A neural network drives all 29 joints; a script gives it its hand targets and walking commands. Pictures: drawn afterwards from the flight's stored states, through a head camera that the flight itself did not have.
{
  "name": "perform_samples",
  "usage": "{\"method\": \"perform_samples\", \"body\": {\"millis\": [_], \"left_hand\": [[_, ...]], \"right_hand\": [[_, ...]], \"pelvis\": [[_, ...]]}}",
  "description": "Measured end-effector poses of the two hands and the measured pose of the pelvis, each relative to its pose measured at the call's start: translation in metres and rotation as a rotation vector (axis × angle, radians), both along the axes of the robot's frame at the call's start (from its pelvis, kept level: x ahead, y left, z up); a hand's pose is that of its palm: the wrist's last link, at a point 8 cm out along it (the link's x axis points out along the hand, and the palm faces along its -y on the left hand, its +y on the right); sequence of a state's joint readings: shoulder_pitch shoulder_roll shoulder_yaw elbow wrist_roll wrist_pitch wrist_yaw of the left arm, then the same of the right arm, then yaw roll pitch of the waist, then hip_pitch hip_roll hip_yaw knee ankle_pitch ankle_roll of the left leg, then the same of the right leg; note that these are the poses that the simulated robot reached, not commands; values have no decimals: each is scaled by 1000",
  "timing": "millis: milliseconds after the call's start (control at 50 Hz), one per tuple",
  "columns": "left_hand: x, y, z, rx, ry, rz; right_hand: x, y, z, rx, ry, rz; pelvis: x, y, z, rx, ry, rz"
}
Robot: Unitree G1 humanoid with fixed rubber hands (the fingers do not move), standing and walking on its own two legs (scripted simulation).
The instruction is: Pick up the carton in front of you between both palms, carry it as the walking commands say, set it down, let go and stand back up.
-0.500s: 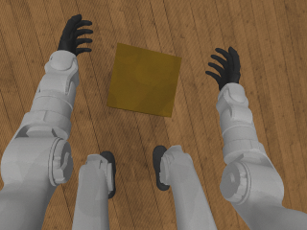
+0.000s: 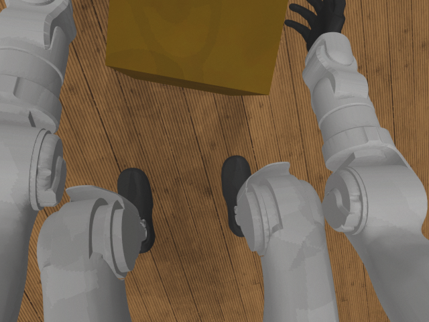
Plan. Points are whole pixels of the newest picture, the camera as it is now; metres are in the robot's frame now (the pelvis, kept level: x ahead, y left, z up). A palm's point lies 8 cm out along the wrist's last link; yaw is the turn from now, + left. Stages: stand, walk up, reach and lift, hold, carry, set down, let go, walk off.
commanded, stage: reach and lift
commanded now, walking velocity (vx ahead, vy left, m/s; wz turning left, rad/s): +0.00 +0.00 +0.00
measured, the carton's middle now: (195, 22) +0.54 -0.03 -0.26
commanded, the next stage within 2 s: none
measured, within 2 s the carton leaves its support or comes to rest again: leaves its support in 0.86 s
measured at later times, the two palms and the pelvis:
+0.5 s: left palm out of the picture +0.58 +0.13 -0.19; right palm (315, 24) +0.52 -0.20 -0.19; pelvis +0.02 +0.00 -0.01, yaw +0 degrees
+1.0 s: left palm out of the picture +0.56 +0.12 -0.16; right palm (318, 1) +0.53 -0.18 -0.14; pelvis +0.02 +0.00 -0.02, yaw +1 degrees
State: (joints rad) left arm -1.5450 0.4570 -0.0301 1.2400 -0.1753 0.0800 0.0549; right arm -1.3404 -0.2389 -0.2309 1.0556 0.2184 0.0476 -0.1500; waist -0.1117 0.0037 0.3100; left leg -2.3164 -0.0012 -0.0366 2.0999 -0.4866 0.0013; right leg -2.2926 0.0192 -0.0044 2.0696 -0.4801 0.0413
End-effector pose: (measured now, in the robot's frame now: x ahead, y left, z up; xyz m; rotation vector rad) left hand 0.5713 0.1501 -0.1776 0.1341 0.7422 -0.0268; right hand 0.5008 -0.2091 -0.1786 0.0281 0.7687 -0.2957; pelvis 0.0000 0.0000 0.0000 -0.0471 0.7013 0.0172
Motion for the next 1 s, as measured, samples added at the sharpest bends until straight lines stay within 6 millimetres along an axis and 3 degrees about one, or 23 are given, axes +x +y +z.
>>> {"method": "perform_samples", "body": {"millis": [100,160,260,460,600,800,900,1000], "left_hand": [[3,0,-23,-26,-18,16],[6,0,-27,-12,-27,3],[12,-6,-20,-6,-40,-20],[6,-20,-13,-28,-16,-21],[1,-34,-18,-35,-19,-31],[7,-35,-14,-11,13,-34],[2,-33,-10,-23,5,-17],[-9,-29,18,-48,-23,18]], "right_hand": [[11,-11,-9,-60,-4,-1],[19,-6,-9,-40,-18,4],[25,10,-16,0,-5,23],[12,5,-11,-9,-4,11],[26,25,-3,0,-41,54],[33,24,-1,7,-13,28],[38,25,12,2,-25,43],[30,32,41,30,-74,-16]], "pelvis": [[4,-2,-11,0,-39,6],[9,-3,-16,0,-48,-2],[15,-2,-18,3,-38,-1],[20,-1,-12,-1,-8,-3],[12,-2,-12,1,-28,-7],[10,1,-22,-7,-49,2],[15,1,-24,-1,-38,0],[17,-2,-17,4,-29,13]]}}
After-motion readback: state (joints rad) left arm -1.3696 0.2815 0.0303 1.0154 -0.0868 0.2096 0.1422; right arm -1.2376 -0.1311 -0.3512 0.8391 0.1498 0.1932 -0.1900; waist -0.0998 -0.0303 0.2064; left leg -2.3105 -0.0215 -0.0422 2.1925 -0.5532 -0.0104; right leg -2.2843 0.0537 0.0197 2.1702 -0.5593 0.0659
